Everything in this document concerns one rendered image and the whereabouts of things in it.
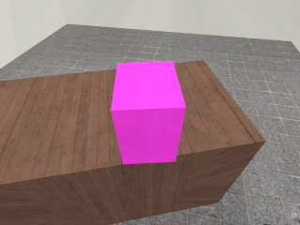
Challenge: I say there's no pedestal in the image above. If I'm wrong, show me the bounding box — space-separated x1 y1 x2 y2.
0 60 266 225

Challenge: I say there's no carton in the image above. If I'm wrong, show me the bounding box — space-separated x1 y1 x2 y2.
111 61 186 164

